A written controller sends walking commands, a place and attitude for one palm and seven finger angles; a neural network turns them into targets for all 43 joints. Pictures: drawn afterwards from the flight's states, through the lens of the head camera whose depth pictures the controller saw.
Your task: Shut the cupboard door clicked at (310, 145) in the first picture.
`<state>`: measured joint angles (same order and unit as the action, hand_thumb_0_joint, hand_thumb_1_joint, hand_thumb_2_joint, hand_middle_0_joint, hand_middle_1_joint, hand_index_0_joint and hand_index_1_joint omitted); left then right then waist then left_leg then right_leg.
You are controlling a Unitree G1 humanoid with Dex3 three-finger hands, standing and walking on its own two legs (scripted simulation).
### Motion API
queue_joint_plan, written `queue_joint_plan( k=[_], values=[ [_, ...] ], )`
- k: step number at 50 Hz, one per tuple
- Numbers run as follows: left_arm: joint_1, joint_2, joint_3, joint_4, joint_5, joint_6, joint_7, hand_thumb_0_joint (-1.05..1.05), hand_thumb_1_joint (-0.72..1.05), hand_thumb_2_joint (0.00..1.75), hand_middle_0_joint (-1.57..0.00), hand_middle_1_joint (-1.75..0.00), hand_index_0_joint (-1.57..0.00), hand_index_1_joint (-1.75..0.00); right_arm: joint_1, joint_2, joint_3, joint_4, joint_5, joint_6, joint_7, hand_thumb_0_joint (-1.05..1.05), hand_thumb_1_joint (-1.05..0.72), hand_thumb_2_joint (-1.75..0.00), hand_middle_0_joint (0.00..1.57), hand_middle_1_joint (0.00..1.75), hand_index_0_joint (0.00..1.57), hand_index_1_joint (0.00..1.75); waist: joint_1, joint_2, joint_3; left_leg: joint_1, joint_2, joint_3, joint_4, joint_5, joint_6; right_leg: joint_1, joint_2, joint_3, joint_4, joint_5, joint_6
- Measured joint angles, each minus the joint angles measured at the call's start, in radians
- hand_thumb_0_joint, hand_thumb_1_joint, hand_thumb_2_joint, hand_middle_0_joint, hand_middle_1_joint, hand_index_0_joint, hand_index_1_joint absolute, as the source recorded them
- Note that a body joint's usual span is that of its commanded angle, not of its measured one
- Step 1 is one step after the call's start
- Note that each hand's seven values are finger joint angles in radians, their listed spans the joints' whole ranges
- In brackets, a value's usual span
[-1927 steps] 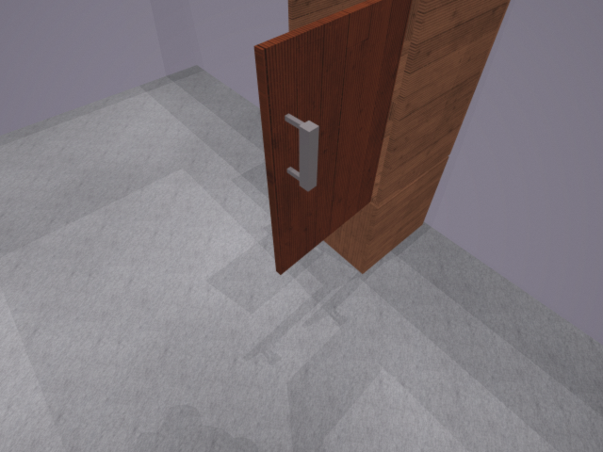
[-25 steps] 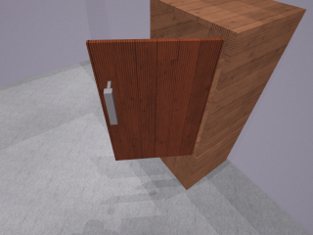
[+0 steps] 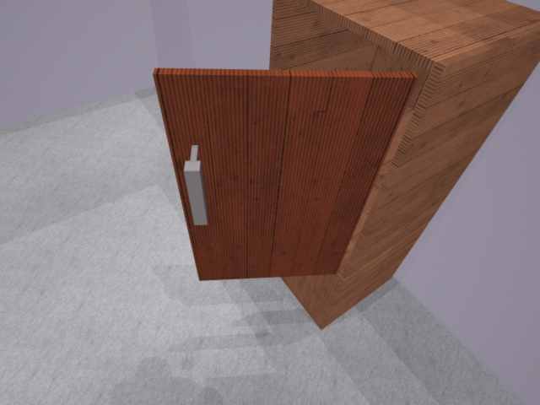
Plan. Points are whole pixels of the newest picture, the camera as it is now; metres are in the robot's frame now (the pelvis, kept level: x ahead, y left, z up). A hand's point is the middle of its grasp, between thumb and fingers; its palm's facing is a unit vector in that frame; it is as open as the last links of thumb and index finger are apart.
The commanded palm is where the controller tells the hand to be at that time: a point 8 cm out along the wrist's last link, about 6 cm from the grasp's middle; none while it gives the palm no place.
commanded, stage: look again from close up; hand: left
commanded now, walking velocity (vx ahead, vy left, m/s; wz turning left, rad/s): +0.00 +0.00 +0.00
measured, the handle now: (198, 186) +0.45 +0.16 +0.06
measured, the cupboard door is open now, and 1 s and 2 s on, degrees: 60 60 60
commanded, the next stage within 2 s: raise the hand and make a fist in 0.20 s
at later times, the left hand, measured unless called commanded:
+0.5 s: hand (146, 365) +0.17 +0.18 -0.01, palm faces +0.28 -0.95 -0.14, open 7.1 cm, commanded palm +0.08 +0.22 -0.05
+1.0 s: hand (174, 393) +0.14 +0.13 -0.01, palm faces +0.07 -1.00 -0.07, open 4.8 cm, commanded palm +0.10 +0.21 -0.01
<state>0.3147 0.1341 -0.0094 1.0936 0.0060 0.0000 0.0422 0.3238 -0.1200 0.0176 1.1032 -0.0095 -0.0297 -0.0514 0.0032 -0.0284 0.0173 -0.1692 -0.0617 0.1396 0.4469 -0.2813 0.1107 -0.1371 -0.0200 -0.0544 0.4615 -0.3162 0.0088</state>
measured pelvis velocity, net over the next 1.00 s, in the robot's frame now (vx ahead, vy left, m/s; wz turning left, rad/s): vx -0.04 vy -0.06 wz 0.17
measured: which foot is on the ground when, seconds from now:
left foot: down 0.00-1.00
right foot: down 0.00-0.34, up 0.36-0.50, down 0.52-1.00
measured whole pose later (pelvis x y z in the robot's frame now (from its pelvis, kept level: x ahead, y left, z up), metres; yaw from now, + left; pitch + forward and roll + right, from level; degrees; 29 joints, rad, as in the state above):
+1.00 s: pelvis -0.04 -0.06 -0.09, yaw +10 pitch +11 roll -2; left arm 0.36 0.26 0.05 -0.11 -0.26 -0.39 -0.27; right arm 0.16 -0.23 0.07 0.48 0.04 -0.25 -0.03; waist 0.04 0.04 -0.11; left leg -0.85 -0.05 -0.04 1.17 -0.51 0.04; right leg -0.86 0.06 -0.14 1.09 -0.44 -0.09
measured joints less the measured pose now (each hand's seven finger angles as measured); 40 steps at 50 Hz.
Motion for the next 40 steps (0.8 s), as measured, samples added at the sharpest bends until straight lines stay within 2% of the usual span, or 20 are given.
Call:
queue_joint_plan(
  k=[16,17,18,20,22,24,26,28,30,32,35,38,40],
  values=[
    [-0.019,0.003,-0.004,0.012,0.005,-0.001,0.010,0.01,0.92,0.90,-0.20,-0.30,-0.20,-0.30,-0.029,-0.014,0.001,0.022,-0.001,0.012,0.010,0.01,-0.92,-0.90,0.20,0.29,0.20,0.30,-0.004,0.013,0.009,0.019,-0.007,-0.001,-0.034,0.021,-0.002,0.015,-0.005,0.000,-0.023,0.014,0.004],
    [0.028,0.004,0.042,-0.154,-0.004,0.075,0.017,0.02,0.93,0.90,-0.20,-0.30,-0.20,-0.30,-0.015,-0.017,0.005,-0.020,0.005,-0.009,0.006,0.02,-0.92,-0.90,0.20,0.29,0.20,0.30,-0.016,0.011,0.023,-0.001,-0.004,-0.009,-0.010,0.017,-0.004,-0.014,-0.005,-0.008,0.022,0.012,0.001],
    [0.087,0.020,0.045,-0.369,-0.031,0.110,0.041,0.03,0.94,0.90,-0.20,-0.30,-0.20,-0.31,0.008,-0.024,0.019,-0.069,0.027,-0.072,-0.009,0.02,-0.93,-0.90,0.20,0.30,0.20,0.30,-0.025,0.008,0.043,-0.015,-0.004,-0.018,0.015,0.011,-0.007,-0.064,-0.003,-0.004,0.145,-0.011,-0.004],
    [0.160,0.059,0.027,-0.675,-0.081,0.041,0.098,0.04,0.94,0.90,-0.21,-0.30,-0.21,-0.31,0.055,-0.044,0.026,-0.119,0.049,-0.191,-0.028,0.02,-0.93,-0.90,0.20,0.30,0.20,0.30,-0.028,0.009,0.039,-0.021,-0.016,-0.038,0.029,0.009,-0.014,-0.148,0.000,0.012,0.366,-0.045,-0.016],
    [0.158,0.072,0.004,-0.867,-0.119,0.017,0.127,0.04,0.94,0.90,-0.22,-0.31,-0.22,-0.32,0.091,-0.076,-0.002,-0.165,0.053,-0.247,-0.001,0.02,-0.92,-0.90,0.20,0.30,0.20,0.30,-0.034,0.032,-0.010,-0.042,-0.031,-0.066,0.030,0.020,-0.016,-0.196,-0.003,0.007,0.388,-0.059,-0.019],
    [0.103,0.060,-0.003,-0.984,-0.136,-0.047,0.119,0.03,0.94,0.90,-0.23,-0.33,-0.23,-0.34,0.089,-0.112,-0.021,-0.225,0.049,-0.282,0.023,0.02,-0.92,-0.90,0.20,0.30,0.20,0.30,-0.047,0.049,-0.039,-0.095,-0.046,-0.083,0.088,0.007,-0.024,-0.235,-0.011,0.002,0.319,-0.062,-0.028],
    [0.041,0.042,0.019,-1.027,-0.150,-0.164,0.072,0.02,0.94,0.90,-0.25,-0.36,-0.25,-0.36,0.050,-0.132,-0.030,-0.291,0.039,-0.293,0.043,0.02,-0.92,-0.90,0.20,0.30,0.20,0.30,-0.056,0.024,-0.064,-0.184,-0.067,-0.062,0.194,-0.033,-0.041,-0.299,-0.021,0.021,0.247,-0.050,-0.036],
    [0.002,0.007,0.047,-1.008,-0.182,-0.289,-0.016,0.02,0.93,0.90,-0.27,-0.39,-0.28,-0.39,-0.009,-0.144,-0.038,-0.341,0.024,-0.281,0.060,0.02,-0.91,-0.90,0.20,0.30,0.20,0.30,-0.065,0.019,-0.093,-0.281,-0.049,-0.049,0.313,-0.083,-0.044,-0.397,-0.008,0.027,0.338,0.004,-0.040],
    [0.004,-0.012,0.068,-0.969,-0.218,-0.400,-0.126,0.01,0.92,0.90,-0.30,-0.42,-0.31,-0.43,-0.052,-0.144,-0.050,-0.399,0.016,-0.259,0.074,0.02,-0.91,-0.90,0.20,0.30,0.20,0.30,-0.067,0.008,-0.128,-0.369,-0.026,-0.047,0.412,-0.125,-0.066,-0.483,0.009,0.022,0.422,-0.021,-0.049],
    [0.038,-0.010,0.079,-0.945,-0.230,-0.470,-0.197,0.01,0.92,0.90,-0.34,-0.45,-0.34,-0.46,-0.083,-0.141,-0.060,-0.472,0.015,-0.235,0.081,0.02,-0.91,-0.90,0.20,0.29,0.20,0.30,-0.053,-0.014,-0.147,-0.449,-0.010,-0.044,0.499,-0.159,-0.068,-0.562,0.022,0.017,0.503,-0.063,-0.060],
    [0.126,0.020,0.093,-0.958,-0.217,-0.472,-0.214,0.01,0.91,0.90,-0.40,-0.51,-0.40,-0.52,-0.117,-0.151,-0.073,-0.577,0.019,-0.210,0.084,0.02,-0.91,-0.90,0.20,0.29,0.20,0.30,-0.016,-0.037,-0.139,-0.539,0.007,-0.052,0.602,-0.191,-0.041,-0.646,0.034,-0.001,0.589,-0.094,-0.073],
    [0.217,0.066,0.110,-1.016,-0.207,-0.447,-0.166,0.01,0.90,0.90,-0.45,-0.57,-0.45,-0.58,-0.136,-0.168,-0.073,-0.640,0.018,-0.208,0.077,0.02,-0.91,-0.90,0.20,0.29,0.20,0.30,0.021,-0.027,-0.132,-0.605,0.013,-0.086,0.670,-0.212,-0.046,-0.692,0.036,-0.037,0.630,-0.099,-0.085],
    [0.250,0.089,0.123,-1.085,-0.220,-0.461,-0.132,0.02,0.90,0.90,-0.49,-0.61,-0.49,-0.62,-0.148,-0.175,-0.062,-0.651,0.016,-0.221,0.064,0.02,-0.91,-0.90,0.20,0.29,0.20,0.30,0.042,-0.009,-0.131,-0.637,0.011,-0.115,0.701,-0.220,-0.054,-0.708,0.038,-0.063,0.645,-0.114,-0.088]
  ],
)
